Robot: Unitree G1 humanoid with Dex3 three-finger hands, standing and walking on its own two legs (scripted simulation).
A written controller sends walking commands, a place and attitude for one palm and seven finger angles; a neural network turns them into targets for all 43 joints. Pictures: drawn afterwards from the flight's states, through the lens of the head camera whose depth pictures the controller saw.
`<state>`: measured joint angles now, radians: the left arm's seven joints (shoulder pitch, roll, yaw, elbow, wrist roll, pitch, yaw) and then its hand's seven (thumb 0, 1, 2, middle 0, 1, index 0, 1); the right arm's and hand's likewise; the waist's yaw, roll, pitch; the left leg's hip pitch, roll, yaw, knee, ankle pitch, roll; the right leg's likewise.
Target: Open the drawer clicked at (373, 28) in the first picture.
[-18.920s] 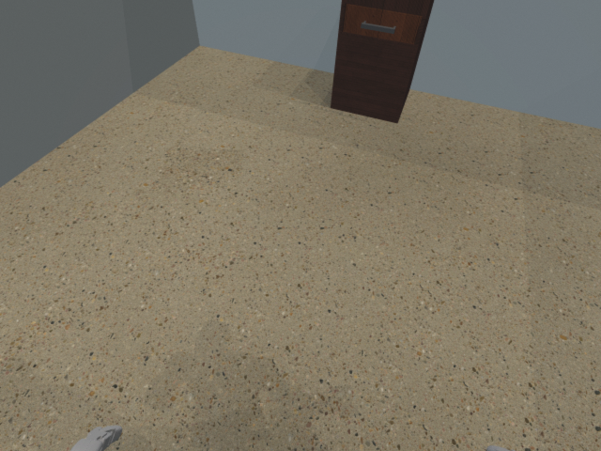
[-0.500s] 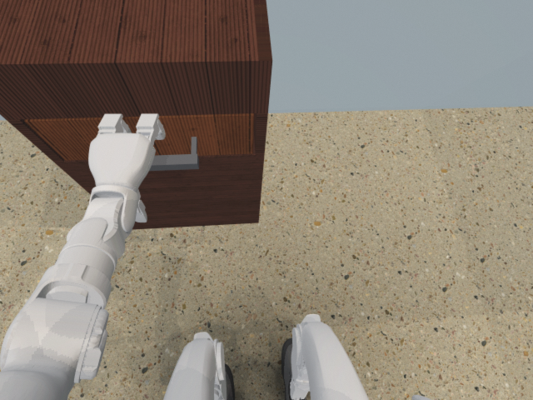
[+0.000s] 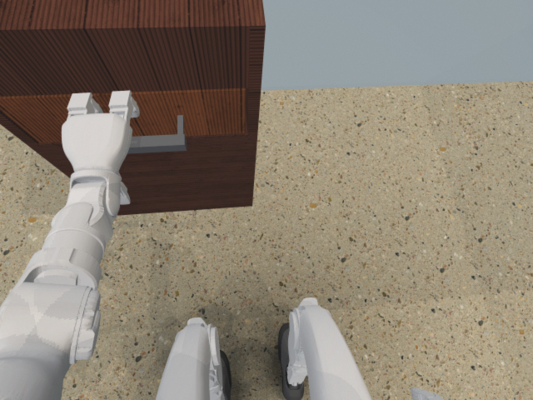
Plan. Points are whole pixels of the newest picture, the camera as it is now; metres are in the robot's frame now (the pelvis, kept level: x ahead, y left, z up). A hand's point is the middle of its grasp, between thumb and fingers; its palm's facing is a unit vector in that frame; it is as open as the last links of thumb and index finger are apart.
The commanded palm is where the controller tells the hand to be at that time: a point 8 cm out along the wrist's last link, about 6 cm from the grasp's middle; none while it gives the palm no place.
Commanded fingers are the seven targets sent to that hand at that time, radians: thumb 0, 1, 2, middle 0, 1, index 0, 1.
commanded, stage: lower the fingers behind the handle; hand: left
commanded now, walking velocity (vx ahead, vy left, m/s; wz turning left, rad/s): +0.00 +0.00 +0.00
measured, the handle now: (133, 134) +0.55 +0.19 -0.08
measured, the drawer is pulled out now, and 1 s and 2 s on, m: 0.00 0.00 0.00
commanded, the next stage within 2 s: close the thumb around the handle in 1.24 s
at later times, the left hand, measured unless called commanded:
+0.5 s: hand (128, 171) +0.48 +0.20 -0.10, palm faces -0.02 -0.04 -1.00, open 13.9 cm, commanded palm +0.47 +0.19 -0.03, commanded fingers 0.00 -0.50 0.30 -0.30 -1.20 -0.30 -1.20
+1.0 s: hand (129, 172) +0.49 +0.20 -0.11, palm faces -0.03 -0.03 -1.00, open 13.9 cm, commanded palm +0.47 +0.19 -0.06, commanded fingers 0.00 -0.50 0.30 -0.30 -1.20 -0.30 -1.20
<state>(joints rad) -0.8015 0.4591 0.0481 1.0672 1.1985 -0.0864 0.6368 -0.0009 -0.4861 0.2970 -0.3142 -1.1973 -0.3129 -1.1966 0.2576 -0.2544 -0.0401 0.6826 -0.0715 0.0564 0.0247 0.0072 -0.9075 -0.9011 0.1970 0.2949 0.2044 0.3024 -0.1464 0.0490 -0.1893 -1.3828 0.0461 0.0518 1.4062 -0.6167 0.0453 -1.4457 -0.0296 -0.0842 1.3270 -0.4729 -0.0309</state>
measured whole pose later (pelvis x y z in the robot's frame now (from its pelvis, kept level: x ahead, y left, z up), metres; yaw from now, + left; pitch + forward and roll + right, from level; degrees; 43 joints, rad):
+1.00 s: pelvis -0.02 +0.00 -0.04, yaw +0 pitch +36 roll -2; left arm -0.83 0.47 0.03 1.06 1.18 -0.10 0.55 0.00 -0.49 0.30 -0.30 -1.20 -0.31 -1.20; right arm 0.25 -0.25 -0.03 0.69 -0.07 0.03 0.03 0.01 -0.91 -0.90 0.20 0.29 0.21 0.30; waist -0.15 0.06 -0.20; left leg -1.56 0.05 0.03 1.58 -0.65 0.04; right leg -1.62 -0.04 -0.10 1.49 -0.50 -0.04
